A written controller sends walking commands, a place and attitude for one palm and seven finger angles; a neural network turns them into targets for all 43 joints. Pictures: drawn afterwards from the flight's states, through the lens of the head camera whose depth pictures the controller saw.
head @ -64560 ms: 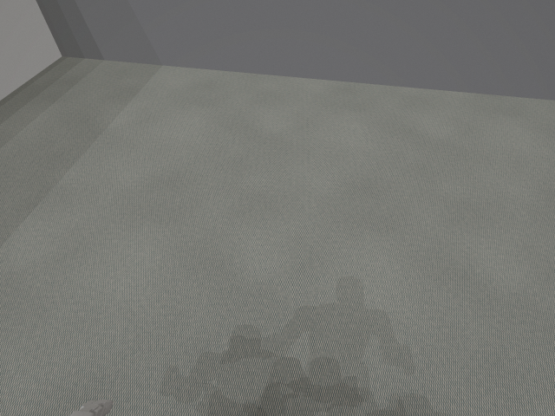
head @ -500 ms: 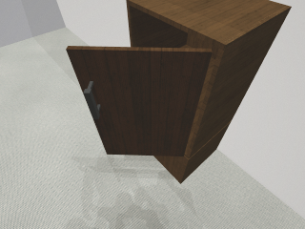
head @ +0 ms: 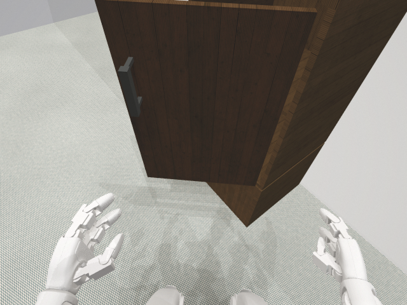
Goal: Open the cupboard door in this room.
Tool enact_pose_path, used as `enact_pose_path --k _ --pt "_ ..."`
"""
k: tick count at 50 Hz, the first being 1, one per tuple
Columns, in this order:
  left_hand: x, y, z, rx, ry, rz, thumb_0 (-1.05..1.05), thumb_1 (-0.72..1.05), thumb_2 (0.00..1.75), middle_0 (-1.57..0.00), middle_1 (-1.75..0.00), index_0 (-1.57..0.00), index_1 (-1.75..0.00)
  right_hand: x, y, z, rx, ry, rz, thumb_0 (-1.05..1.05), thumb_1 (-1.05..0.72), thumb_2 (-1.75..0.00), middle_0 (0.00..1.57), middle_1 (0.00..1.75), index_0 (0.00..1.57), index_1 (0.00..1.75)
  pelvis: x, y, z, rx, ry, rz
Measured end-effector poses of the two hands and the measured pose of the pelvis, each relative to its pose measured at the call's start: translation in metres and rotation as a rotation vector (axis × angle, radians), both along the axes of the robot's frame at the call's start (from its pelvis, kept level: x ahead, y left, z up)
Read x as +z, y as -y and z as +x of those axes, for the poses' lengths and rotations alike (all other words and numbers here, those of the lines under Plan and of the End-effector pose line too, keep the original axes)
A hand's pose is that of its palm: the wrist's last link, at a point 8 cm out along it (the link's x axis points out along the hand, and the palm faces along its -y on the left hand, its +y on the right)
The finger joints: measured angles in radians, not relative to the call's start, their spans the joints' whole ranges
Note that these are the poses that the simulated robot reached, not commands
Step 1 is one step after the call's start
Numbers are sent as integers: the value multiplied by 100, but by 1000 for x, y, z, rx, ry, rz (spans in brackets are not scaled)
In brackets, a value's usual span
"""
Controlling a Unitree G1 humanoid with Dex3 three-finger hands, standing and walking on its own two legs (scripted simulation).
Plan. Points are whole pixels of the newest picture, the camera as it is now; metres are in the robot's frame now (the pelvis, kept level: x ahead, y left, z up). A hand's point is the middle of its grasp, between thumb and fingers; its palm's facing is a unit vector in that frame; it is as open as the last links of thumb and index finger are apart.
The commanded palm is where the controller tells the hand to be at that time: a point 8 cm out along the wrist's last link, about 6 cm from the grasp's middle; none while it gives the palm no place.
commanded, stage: raise the hand with hooked fingers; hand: left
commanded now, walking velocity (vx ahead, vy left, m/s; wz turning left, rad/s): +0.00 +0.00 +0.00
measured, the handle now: (132, 87) +0.53 +0.21 +0.12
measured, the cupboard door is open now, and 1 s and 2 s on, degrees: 47 47 47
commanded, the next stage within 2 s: move the hooked fingers beside the handle in 1.68 s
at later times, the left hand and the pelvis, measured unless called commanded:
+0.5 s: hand (79, 213) +0.25 +0.23 +0.08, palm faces +0.02 -1.00 -0.06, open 11.6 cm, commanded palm +0.22 +0.29 +0.09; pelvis +0.01 +0.01 +0.02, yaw +0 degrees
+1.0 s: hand (50, 174) +0.29 +0.28 +0.13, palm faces +0.04 -1.00 -0.04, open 13.9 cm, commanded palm +0.26 +0.33 +0.13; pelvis +0.02 +0.02 +0.05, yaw +1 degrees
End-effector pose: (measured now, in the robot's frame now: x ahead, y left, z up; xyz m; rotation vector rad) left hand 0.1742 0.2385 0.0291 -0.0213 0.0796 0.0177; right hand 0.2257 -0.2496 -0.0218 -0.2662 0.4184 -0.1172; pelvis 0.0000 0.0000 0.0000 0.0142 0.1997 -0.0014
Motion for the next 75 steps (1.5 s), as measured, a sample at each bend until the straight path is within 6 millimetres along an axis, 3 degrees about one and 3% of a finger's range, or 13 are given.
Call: enact_pose_path --k 2,5,12,17,22,31,39,45,52,62,75 --pt "-1 -7 -9 52 -23 12 1 56 76 -23 -52 -23 -51 -4 -8 2 15 -9 0 1 -90 -90 20 30 20 30 -2 0 -1 10 0 -13" --pt "13 -14 -10 73 25 56 1 49 73 -23 -57 -23 -56 -16 -23 -3 45 -57 7 1 -90 -90 20 30 20 30 -3 0 -2 27 -1 -32" --pt "36 -18 25 -37 61 79 1 32 66 -24 -67 -24 -66 -46 -47 -45 23 -220 84 1 -90 -90 21 30 21 30 4 -3 -4 34 -4 -48" --pt "43 -31 41 -24 -7 68 1 21 61 -25 -75 -25 -74 -47 -43 -76 -52 -289 105 1 -90 -90 21 30 21 30 15 -8 1 17 1 -40" --pt "56 -44 46 9 28 81 1 9 56 -26 -82 -26 -81 -39 -27 -89 -90 -308 64 1 -90 -90 21 30 21 30 22 -12 6 10 8 -36" --pt "63 -58 56 1 46 72 0 -12 47 -27 -96 -27 -95 -17 -10 -73 -101 -254 -10 1 -90 -90 21 30 21 30 29 -17 11 11 29 -38" --pt "79 -77 70 19 69 67 0 -30 39 -29 -108 -29 -107 -1 -25 -48 -53 -193 1 1 -90 -90 21 30 21 30 37 -20 15 16 55 -44" --pt "92 -88 81 18 69 60 -1 -42 34 -30 -115 -29 -114 2 -39 -41 -24 -188 26 1 -90 -90 21 30 21 30 42 -21 18 17 69 -44" --pt "105 -100 94 25 72 58 -1 -48 31 -30 -119 -30 -118 0 -43 -46 -24 -218 33 1 -90 -90 21 30 21 30 47 -22 19 16 82 -42" --pt "124 -113 114 26 83 53 -1 -50 30 -30 -120 -30 -119 -1 -28 -65 -69 -270 11 1 -90 -90 21 30 21 30 53 -21 19 11 93 -38" --pt "117 -103 114 25 72 45 -1 -50 30 -30 -120 -30 -120 2 -16 -76 -97 -282 4 1 -90 -90 21 30 21 30 55 -18 19 1 95 -31"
